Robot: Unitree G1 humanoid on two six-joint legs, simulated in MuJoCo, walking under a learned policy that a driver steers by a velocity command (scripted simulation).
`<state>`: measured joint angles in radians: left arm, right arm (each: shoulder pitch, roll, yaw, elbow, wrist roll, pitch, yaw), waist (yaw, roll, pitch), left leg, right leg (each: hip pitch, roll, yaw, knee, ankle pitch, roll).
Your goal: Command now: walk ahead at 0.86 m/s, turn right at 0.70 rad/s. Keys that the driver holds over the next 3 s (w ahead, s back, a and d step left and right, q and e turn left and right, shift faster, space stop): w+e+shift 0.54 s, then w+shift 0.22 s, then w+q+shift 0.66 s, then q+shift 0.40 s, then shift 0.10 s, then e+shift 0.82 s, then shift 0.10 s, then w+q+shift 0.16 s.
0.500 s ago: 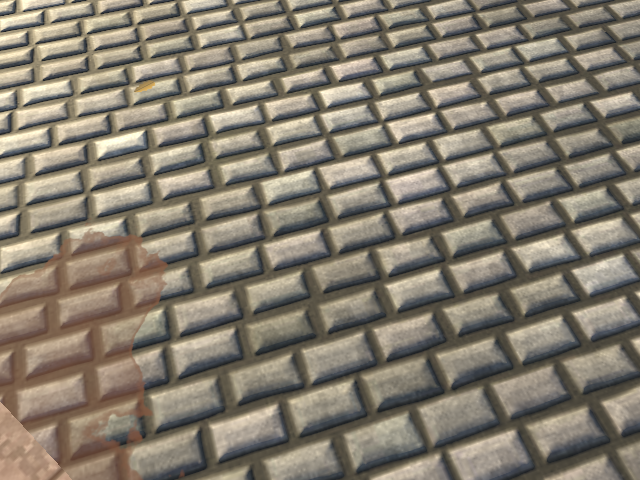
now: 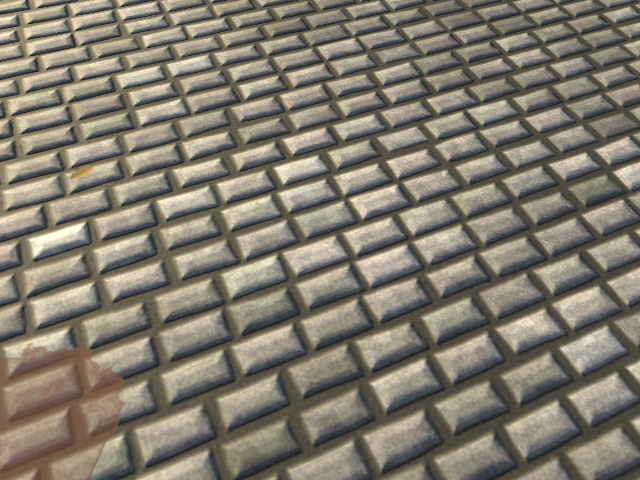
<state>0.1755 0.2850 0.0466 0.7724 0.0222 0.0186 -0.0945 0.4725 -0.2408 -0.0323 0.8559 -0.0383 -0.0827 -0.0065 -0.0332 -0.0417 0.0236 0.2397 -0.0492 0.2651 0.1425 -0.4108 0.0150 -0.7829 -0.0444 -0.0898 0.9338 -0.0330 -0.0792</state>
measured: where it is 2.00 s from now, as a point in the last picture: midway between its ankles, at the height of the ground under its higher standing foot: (483, 134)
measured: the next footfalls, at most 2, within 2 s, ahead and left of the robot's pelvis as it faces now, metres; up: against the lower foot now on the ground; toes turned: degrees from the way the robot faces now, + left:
right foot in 0.12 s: +0.25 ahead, -0.04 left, +0.00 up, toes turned -11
left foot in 0.54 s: +0.73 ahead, -0.02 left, +0.00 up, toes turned -33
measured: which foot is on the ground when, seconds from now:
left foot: down 0.00-0.12, up 0.14-0.52, down 0.54-0.96, up 0.98-1.00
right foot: up 0.00-0.10, down 0.12-0.52, up 0.54-0.94, down 0.96-1.00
